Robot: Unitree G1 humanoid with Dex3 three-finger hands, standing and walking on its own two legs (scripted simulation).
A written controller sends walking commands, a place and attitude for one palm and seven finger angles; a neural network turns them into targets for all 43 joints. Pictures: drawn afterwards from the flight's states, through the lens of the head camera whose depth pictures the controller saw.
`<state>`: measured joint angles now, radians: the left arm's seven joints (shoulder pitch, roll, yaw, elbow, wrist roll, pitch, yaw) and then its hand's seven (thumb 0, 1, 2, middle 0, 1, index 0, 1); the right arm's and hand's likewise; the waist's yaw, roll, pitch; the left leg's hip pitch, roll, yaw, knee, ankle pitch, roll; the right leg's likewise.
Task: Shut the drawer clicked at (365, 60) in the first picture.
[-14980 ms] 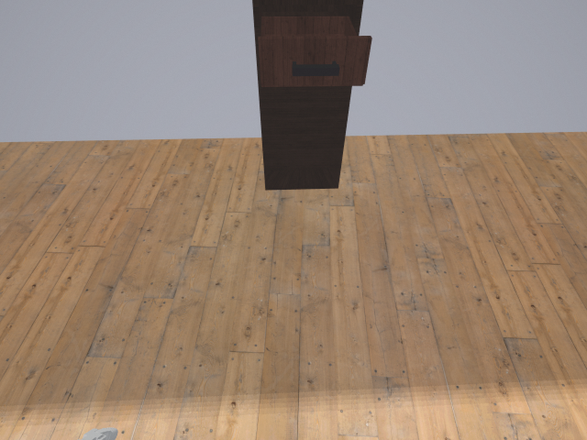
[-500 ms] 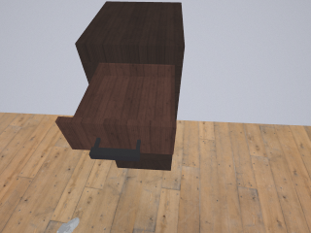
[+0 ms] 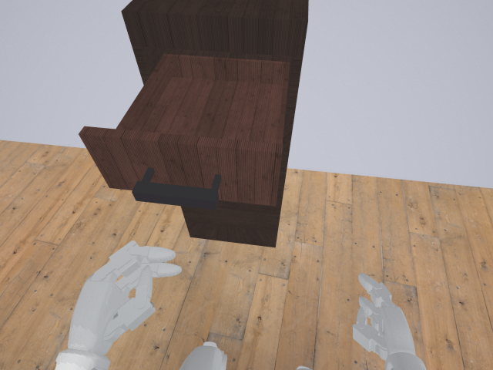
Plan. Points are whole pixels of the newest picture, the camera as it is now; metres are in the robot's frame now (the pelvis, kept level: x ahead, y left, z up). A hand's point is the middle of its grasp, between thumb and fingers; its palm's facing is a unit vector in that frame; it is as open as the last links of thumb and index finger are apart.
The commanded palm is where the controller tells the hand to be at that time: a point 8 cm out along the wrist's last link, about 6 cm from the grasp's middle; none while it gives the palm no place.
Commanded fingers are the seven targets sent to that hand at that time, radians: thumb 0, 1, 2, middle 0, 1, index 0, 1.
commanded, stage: raise the hand and make a fist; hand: left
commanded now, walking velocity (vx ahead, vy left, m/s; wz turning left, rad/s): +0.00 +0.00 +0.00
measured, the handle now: (179, 185) +0.39 +0.15 +0.08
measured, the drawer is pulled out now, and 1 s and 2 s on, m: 0.29 0.29 0.29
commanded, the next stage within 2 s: bring the fist close to the handle in 1.26 s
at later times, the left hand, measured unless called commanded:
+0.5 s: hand (152, 282) +0.20 +0.14 +0.13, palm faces -0.07 -1.00 -0.03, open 3.1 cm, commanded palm +0.17 +0.19 +0.14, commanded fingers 0.00 0.90 0.90 -1.36 -1.56 -1.36 -1.56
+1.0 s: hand (145, 271) +0.20 +0.13 +0.18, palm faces -0.08 -1.00 -0.03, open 3.2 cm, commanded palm +0.16 +0.18 +0.19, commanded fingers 0.00 0.90 0.90 -1.40 -1.60 -1.40 -1.60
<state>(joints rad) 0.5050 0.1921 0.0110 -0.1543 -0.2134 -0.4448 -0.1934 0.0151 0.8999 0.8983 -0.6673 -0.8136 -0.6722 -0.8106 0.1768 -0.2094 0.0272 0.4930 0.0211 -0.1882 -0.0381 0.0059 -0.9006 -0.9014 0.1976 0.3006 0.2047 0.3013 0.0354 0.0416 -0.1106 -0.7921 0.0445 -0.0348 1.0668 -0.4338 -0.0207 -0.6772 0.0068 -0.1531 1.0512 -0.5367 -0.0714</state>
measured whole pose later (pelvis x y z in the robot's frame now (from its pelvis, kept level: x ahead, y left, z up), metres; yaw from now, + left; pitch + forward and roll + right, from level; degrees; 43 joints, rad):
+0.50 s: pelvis +0.03 +0.02 +0.03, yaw -2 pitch +6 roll +0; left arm 0.66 0.16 -0.08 -0.40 -0.15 -0.28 -0.08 0.01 0.90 0.90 -1.17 -1.35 -1.17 -1.35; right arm 0.25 -0.24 -0.01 0.48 0.03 -0.20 -0.03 0.01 -0.90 -0.90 0.20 0.30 0.20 0.30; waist 0.00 0.04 -0.10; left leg -0.60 0.02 0.04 0.90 -0.41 0.01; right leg -0.51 -0.01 -0.09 0.90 -0.49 -0.03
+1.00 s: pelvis +0.03 +0.02 +0.04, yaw -1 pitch +2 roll +0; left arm 0.68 0.16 -0.09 -0.59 -0.16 -0.08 -0.09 0.01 0.90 0.90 -1.40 -1.60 -1.40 -1.60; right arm 0.26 -0.23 0.05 0.48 0.04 -0.19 -0.02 0.01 -0.90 -0.90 0.20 0.30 0.21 0.30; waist 0.02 0.06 -0.09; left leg -0.45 0.01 0.03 0.79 -0.38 0.01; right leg -0.35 -0.01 -0.10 0.78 -0.46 -0.03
